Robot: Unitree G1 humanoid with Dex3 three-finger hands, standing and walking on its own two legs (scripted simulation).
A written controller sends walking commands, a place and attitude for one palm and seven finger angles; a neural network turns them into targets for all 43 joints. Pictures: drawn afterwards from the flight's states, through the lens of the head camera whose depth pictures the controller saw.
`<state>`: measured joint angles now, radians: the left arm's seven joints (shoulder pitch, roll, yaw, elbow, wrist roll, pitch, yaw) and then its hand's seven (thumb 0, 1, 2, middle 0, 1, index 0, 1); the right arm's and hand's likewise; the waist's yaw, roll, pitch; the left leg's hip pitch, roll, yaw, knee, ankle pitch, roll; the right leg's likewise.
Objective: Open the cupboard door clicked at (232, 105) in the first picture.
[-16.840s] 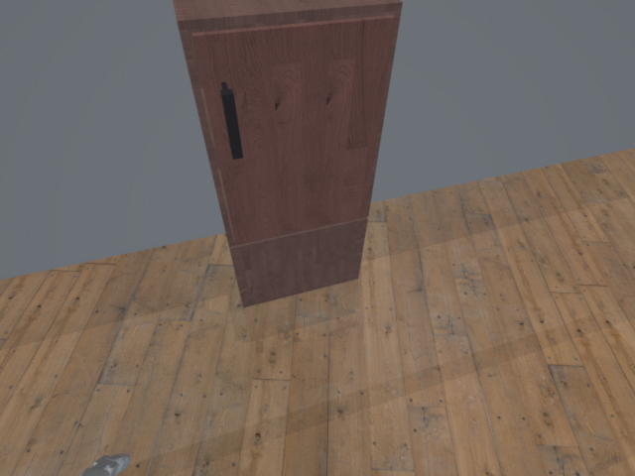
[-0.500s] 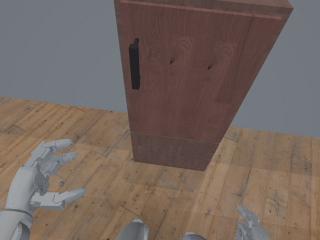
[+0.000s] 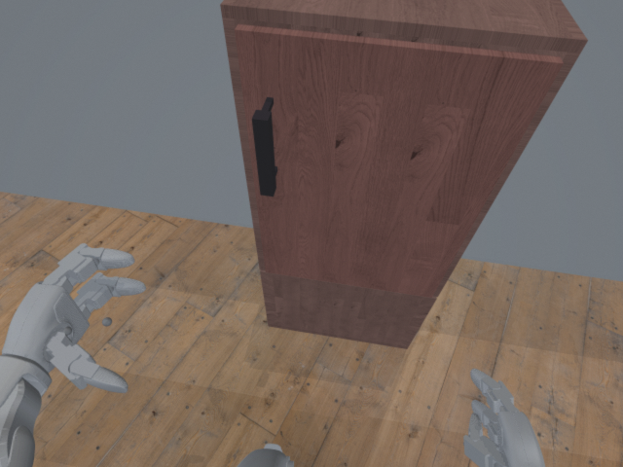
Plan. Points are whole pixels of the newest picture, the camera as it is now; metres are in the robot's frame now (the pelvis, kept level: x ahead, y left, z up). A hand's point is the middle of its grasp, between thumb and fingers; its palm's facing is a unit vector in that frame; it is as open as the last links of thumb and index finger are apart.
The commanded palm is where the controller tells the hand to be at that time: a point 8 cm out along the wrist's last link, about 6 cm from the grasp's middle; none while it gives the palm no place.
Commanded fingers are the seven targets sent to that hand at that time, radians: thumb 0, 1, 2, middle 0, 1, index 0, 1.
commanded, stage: raise the hand with hooked fingers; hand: left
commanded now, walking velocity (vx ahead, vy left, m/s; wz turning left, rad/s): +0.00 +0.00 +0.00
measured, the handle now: (268, 148) +0.57 +0.11 +0.08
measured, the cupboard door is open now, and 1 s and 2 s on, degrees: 0 0 0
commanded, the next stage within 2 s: move the hooked fingers beside the handle in 0.70 s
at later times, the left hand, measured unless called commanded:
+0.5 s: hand (99, 296) +0.28 +0.27 +0.09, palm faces -0.07 -1.00 -0.02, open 14.0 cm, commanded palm +0.25 +0.32 +0.10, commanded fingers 0.00 -0.50 0.30 -0.30 -1.20 -0.30 -1.20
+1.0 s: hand (116, 284) +0.30 +0.26 +0.09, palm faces -0.10 -0.99 +0.00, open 14.0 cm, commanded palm +0.29 +0.31 +0.10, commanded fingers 0.00 -0.50 0.30 -0.30 -1.20 -0.30 -1.20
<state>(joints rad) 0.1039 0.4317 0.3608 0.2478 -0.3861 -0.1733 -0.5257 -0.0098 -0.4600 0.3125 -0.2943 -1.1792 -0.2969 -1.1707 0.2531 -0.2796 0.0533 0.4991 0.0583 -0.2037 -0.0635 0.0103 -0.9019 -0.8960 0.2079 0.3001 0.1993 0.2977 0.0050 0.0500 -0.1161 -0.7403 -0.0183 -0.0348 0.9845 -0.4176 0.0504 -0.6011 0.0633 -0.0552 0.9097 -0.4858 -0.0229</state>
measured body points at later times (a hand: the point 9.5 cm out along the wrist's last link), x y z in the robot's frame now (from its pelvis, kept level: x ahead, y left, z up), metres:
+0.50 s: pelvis -0.01 +0.00 +0.01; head +0.03 +0.02 +0.46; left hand +0.28 +0.32 +0.09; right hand +0.13 -0.25 -0.06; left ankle +0.04 +0.08 -0.68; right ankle -0.02 -0.11 -0.68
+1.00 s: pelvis -0.01 +0.01 +0.01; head +0.02 +0.02 +0.45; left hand +0.30 +0.31 +0.09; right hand +0.15 -0.24 -0.06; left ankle +0.04 +0.08 -0.68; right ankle -0.02 -0.11 -0.68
